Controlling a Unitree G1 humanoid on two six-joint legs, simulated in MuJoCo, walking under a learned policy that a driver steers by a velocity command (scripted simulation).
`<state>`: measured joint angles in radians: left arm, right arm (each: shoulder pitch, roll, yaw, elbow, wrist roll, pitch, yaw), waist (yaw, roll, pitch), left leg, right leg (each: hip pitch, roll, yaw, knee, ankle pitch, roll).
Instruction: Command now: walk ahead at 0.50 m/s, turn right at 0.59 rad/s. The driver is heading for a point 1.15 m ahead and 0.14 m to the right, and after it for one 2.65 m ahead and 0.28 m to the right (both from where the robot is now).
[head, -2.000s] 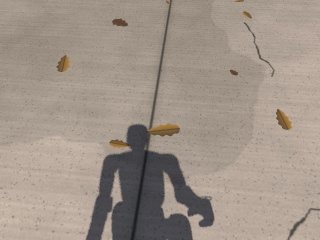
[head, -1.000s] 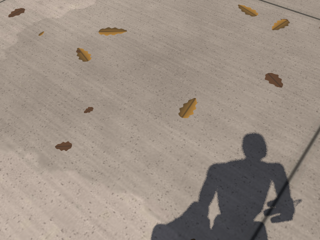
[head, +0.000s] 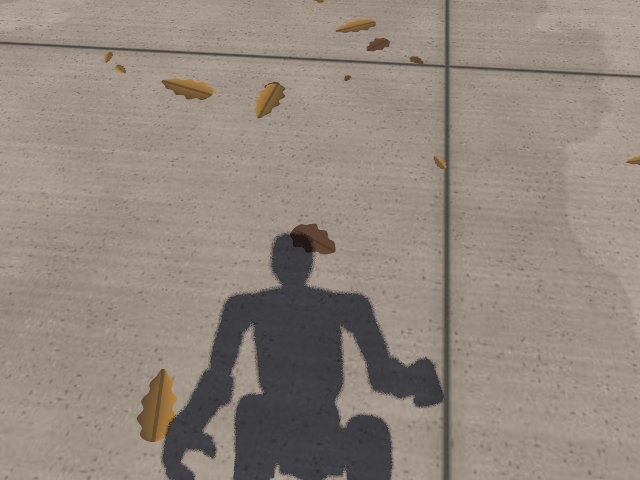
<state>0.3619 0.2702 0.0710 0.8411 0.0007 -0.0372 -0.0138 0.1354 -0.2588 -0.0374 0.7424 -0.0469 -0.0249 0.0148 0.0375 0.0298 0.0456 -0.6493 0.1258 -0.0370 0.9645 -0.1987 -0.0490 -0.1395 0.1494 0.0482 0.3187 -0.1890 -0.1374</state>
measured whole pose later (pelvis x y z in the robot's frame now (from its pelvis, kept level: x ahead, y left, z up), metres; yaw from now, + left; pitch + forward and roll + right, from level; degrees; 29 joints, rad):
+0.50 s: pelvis +0.27 +0.04 +0.00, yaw -18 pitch +1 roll +1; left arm 0.23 0.32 0.07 0.75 0.04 0.01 -0.05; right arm 0.31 -0.26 -0.04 0.79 -0.02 -0.08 0.00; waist -0.02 -0.06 0.03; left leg -0.16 -0.01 0.13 0.34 -0.20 0.04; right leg -0.58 -0.02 0.04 1.11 -0.26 -0.04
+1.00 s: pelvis +0.49 -0.10 +0.00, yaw -24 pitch +0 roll +0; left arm 0.34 0.24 0.04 0.87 0.01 -0.07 -0.01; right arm 0.26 -0.27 -0.04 0.84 -0.03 -0.02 0.03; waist 0.00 0.04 0.03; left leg -0.54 0.10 0.01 1.03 -0.26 0.02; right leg -0.13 0.07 -0.05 0.30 -0.18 -0.10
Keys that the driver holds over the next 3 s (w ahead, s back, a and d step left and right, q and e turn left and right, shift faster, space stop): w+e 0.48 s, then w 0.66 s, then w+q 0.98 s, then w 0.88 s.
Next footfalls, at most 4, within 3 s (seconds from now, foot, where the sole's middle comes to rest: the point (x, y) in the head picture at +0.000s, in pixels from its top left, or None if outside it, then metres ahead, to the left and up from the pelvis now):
0.26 left None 0.33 0.13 -0.78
0.76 right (443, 470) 0.49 -0.17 -0.78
1.30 left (412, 318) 0.85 -0.13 -0.78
1.84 right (496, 239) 1.09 -0.37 -0.78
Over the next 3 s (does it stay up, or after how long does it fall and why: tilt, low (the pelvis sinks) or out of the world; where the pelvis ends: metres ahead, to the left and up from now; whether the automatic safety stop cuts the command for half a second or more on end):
stays up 1.54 -0.18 -0.01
